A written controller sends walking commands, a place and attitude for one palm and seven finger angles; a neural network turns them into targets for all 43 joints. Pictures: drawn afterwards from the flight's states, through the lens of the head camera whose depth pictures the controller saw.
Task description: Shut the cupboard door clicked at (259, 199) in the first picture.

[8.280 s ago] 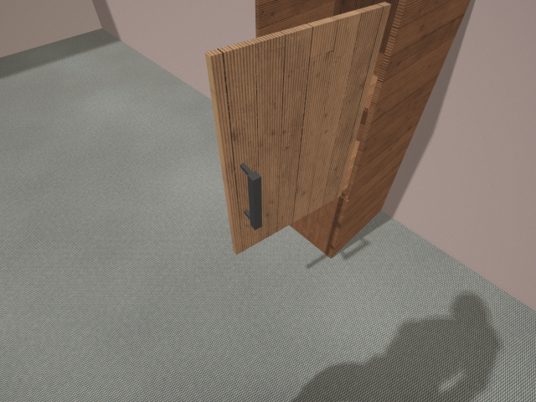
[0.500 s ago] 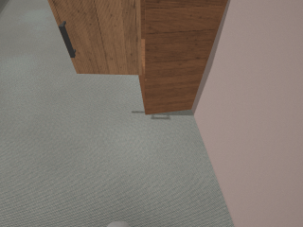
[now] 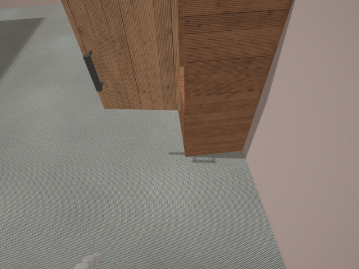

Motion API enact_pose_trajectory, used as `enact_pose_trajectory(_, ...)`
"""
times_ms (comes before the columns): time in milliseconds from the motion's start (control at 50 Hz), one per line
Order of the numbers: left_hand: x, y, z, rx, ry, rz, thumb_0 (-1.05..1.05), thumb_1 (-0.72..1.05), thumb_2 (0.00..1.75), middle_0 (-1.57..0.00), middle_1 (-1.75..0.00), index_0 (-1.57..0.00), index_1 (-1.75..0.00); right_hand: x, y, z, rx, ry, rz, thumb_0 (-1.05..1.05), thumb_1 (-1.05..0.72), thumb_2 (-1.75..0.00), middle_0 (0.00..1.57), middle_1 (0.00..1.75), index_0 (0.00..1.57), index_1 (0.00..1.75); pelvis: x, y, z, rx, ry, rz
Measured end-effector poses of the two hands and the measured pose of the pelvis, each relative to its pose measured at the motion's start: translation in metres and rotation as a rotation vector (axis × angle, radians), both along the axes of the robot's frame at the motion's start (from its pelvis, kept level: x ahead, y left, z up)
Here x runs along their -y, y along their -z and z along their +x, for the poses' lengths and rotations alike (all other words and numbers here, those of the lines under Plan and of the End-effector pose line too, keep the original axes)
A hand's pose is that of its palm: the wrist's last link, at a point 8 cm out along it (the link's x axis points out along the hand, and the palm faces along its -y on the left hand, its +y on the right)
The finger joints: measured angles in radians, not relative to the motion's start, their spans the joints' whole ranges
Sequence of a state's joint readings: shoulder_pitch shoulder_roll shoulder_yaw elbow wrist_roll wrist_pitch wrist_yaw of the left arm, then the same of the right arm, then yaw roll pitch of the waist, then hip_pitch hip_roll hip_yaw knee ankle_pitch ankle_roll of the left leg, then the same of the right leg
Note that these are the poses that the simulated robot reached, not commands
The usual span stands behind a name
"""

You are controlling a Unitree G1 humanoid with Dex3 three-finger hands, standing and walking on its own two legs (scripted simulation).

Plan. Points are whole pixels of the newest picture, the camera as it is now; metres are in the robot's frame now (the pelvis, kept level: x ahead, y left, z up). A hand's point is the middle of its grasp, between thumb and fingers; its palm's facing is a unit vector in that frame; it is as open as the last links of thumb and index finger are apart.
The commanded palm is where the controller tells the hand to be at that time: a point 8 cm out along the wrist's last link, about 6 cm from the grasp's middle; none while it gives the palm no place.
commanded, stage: take the last steps up to it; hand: left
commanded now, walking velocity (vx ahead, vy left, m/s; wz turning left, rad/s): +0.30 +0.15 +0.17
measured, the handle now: (94, 71) +0.90 +0.42 -0.08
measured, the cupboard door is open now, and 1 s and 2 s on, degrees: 80 80 80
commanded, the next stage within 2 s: come to a stop and stand still in 0.96 s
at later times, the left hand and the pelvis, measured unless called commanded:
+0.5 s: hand out of the picture +0.05 +0.25 -0.18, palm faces +0.21 -0.96 -0.16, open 7.4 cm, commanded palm none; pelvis +0.16 +0.09 +0.00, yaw +7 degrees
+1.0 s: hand (99, 161) +0.46 +0.30 -0.15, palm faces +0.03 -0.98 -0.22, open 7.4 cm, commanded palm none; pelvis +0.34 +0.12 +0.00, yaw +3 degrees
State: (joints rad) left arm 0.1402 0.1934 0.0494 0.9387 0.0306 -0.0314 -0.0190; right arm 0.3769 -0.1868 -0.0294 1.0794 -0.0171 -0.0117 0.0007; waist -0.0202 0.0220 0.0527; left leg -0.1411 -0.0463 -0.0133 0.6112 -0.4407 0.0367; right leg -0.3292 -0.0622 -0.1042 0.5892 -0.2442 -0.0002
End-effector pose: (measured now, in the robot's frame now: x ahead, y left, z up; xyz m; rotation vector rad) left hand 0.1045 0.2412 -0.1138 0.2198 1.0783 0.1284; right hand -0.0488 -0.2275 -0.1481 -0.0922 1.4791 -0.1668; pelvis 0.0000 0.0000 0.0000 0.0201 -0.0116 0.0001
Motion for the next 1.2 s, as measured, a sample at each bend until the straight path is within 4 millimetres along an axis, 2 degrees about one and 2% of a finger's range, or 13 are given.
enact_pose_trajectory(80, 0.009, -0.004, -0.003, -0.003, -0.066, -0.008, 0.00, 0.91, 0.90, -0.20, -0.30, -0.20, -0.30, 0.011, -0.002, 0.031, -0.028, -0.043, 0.001, 0.01, -0.91, -0.90, 0.20, 0.30, 0.20, 0.30, 0.003, -0.006, 0.020, 0.017, -0.050, -0.005)
enact_pose_trajectory(240, -0.001, -0.003, -0.054, -0.227, -0.202, -0.028, 0.00, 0.94, 0.90, -0.20, -0.30, -0.20, -0.30, 0.008, -0.027, 0.153, 0.110, -0.129, -0.021, 0.01, -0.91, -0.90, 0.20, 0.29, 0.19, 0.30, -0.008, -0.023, 0.070, -0.013, -0.088, 0.005)
enact_pose_trajectory(360, -0.014, 0.008, -0.086, -0.400, -0.300, -0.087, 0.00, 0.93, 0.90, -0.20, -0.30, -0.20, -0.30, -0.035, -0.029, 0.259, 0.206, -0.245, -0.020, 0.01, -0.91, -0.90, 0.20, 0.29, 0.19, 0.30, -0.042, -0.016, 0.113, -0.024, -0.117, -0.012)
enact_pose_trajectory(460, -0.040, 0.031, -0.083, -0.526, -0.337, -0.139, 0.00, 0.91, 0.90, -0.20, -0.30, -0.20, -0.30, -0.088, -0.022, 0.340, 0.328, -0.311, -0.039, 0.00, -0.91, -0.90, 0.20, 0.29, 0.19, 0.30, -0.083, 0.005, 0.154, -0.025, -0.123, -0.025)
enact_pose_trajectory(540, -0.072, 0.033, -0.030, -0.486, -0.301, -0.125, 0.01, 0.91, 0.90, -0.20, -0.30, -0.20, -0.30, -0.117, -0.028, 0.358, 0.352, -0.287, -0.039, 0.00, -0.91, -0.90, 0.20, 0.29, 0.20, 0.30, -0.102, -0.001, 0.177, -0.016, -0.103, -0.019)
enact_pose_trajectory(580, -0.088, 0.030, 0.011, -0.413, -0.271, -0.111, 0.01, 0.91, 0.90, -0.20, -0.30, -0.19, -0.30, -0.127, -0.030, 0.355, 0.334, -0.264, -0.032, 0.00, -0.91, -0.90, 0.20, 0.30, 0.20, 0.30, -0.109, -0.006, 0.189, -0.015, -0.095, -0.016)
enact_pose_trajectory(700, -0.121, 0.013, 0.143, -0.170, -0.183, -0.071, 0.01, 0.91, 0.90, -0.20, -0.29, -0.19, -0.30, -0.123, -0.033, 0.343, 0.258, -0.180, -0.064, -0.02, -0.95, -0.90, 0.21, 0.30, 0.20, 0.30, -0.127, -0.016, 0.226, -0.014, -0.079, 0.004)
enact_pose_trajectory(800, -0.129, -0.002, 0.238, -0.036, -0.112, -0.048, 0.00, 0.91, 0.90, -0.20, -0.29, -0.19, -0.30, -0.126, -0.023, 0.319, 0.115, -0.125, -0.042, -0.01, -0.93, -0.90, 0.20, 0.30, 0.20, 0.30, -0.132, -0.015, 0.262, -0.012, -0.072, 0.016)
enact_pose_trajectory(920, -0.118, -0.004, 0.325, 0.021, -0.026, -0.020, 0.00, 0.91, 0.90, -0.20, -0.29, -0.19, -0.30, -0.132, -0.008, 0.302, -0.043, -0.043, 0.007, 0.00, -0.92, -0.90, 0.20, 0.30, 0.20, 0.30, -0.126, -0.006, 0.313, -0.011, -0.048, 0.023)
enact_pose_trajectory(960, -0.112, 0.001, 0.342, 0.036, -0.018, -0.016, 0.00, 0.91, 0.90, -0.20, -0.29, -0.19, -0.30, -0.132, -0.002, 0.305, -0.086, -0.024, 0.023, 0.00, -0.91, -0.90, 0.20, 0.30, 0.20, 0.30, -0.121, 0.001, 0.329, -0.007, -0.046, 0.012)
enact_pose_trajectory(1020, -0.107, 0.002, 0.343, 0.009, -0.038, -0.025, 0.00, 0.91, 0.90, -0.20, -0.29, -0.20, -0.30, -0.131, -0.004, 0.328, -0.100, -0.021, 0.030, 0.00, -0.91, -0.90, 0.20, 0.30, 0.20, 0.30, -0.119, -0.003, 0.346, 0.003, -0.053, 0.004)
enact_pose_trajectory(1080, -0.107, 0.001, 0.327, -0.071, -0.087, -0.029, 0.00, 0.92, 0.90, -0.20, -0.30, -0.20, -0.30, -0.129, -0.011, 0.369, -0.051, -0.034, 0.021, 0.01, -0.91, -0.90, 0.20, 0.30, 0.20, 0.30, -0.121, -0.012, 0.362, -0.005, -0.050, 0.000)
enact_pose_trajectory(1200, -0.131, 0.003, 0.303, -0.214, -0.139, -0.005, -0.01, 0.95, 0.90, -0.20, -0.30, -0.20, -0.30, -0.138, -0.020, 0.459, 0.097, -0.079, -0.006, 0.01, -0.91, -0.90, 0.20, 0.30, 0.20, 0.30, -0.133, -0.019, 0.390, -0.017, -0.038, 0.002)
